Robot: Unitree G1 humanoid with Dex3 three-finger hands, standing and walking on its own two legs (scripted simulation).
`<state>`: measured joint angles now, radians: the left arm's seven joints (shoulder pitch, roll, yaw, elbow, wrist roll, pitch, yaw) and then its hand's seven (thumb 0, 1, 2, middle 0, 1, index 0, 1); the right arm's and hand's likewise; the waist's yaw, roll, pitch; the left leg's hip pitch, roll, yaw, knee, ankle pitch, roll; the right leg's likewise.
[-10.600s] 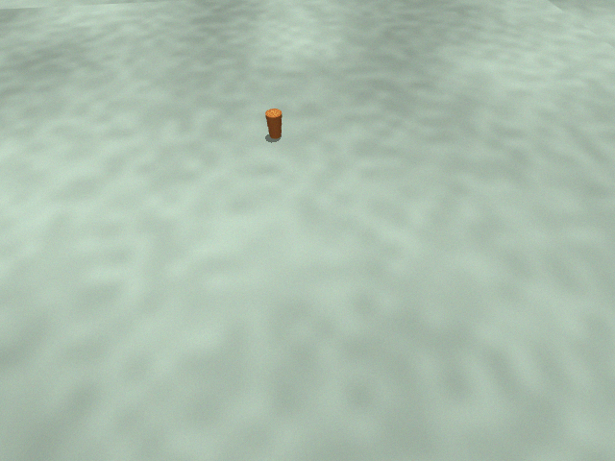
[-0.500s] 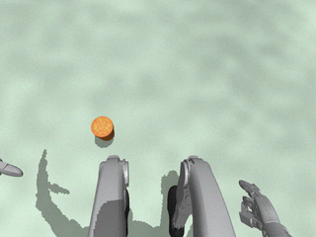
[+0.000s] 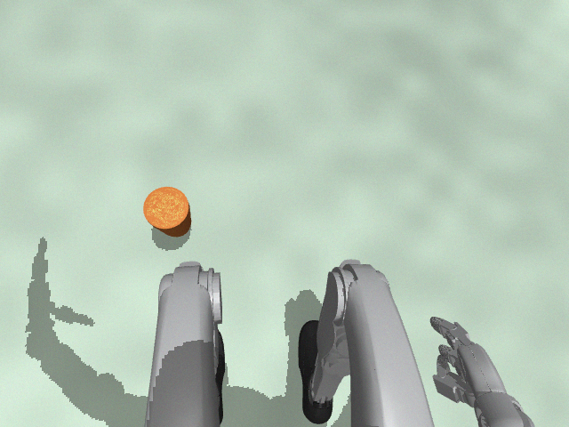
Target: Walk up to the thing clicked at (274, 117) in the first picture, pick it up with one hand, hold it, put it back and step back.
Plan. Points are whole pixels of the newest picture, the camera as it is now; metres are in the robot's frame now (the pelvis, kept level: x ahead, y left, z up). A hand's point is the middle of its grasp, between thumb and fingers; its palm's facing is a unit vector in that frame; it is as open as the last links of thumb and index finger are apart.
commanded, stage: go down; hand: left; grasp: from the side
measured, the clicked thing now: (172, 216) +0.45 +0.21 -0.36
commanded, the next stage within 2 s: approach in 1.12 s
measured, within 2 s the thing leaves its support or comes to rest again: neither
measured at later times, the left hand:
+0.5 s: hand out of the picture +0.37 +0.40 -0.04, palm faces +0.17 -0.98 -0.13, open 17.4 cm
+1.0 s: hand out of the picture +0.37 +0.41 -0.05, palm faces +0.16 -0.98 -0.11, open 17.4 cm
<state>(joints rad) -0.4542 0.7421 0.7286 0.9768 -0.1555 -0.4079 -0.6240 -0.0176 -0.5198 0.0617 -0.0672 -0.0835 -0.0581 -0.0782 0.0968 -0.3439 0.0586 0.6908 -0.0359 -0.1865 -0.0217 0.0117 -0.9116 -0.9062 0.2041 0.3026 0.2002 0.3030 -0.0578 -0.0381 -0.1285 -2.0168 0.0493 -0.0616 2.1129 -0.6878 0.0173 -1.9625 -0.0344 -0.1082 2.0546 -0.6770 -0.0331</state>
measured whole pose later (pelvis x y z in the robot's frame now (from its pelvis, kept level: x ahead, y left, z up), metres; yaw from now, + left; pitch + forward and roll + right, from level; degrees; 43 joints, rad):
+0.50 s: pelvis -0.01 +0.00 -0.03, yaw -1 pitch +32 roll -6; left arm -0.54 0.83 0.77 1.05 -0.16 -0.39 -0.68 -0.02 -0.53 0.09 -0.05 -0.07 -0.04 -0.07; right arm 0.11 -0.36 0.09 0.70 -0.05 -0.18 -0.02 0.01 -0.92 -0.91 0.20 0.30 0.20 0.30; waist -0.07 -0.04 -0.10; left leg -2.11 0.05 -0.08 2.22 -0.68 0.02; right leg -2.05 -0.04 -0.12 2.15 -0.66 -0.03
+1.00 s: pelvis -0.01 +0.00 -0.05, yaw -1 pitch +32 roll -7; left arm -0.55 0.87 0.81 1.05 -0.19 -0.40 -0.72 -0.02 -0.53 0.09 -0.05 -0.06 -0.03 -0.07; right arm 0.10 -0.37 0.11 0.69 -0.05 -0.18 -0.01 0.01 -0.92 -0.91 0.20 0.30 0.20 0.30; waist -0.08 -0.04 -0.08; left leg -2.15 0.05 -0.09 2.27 -0.69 0.03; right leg -2.08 -0.04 -0.13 2.20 -0.67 -0.03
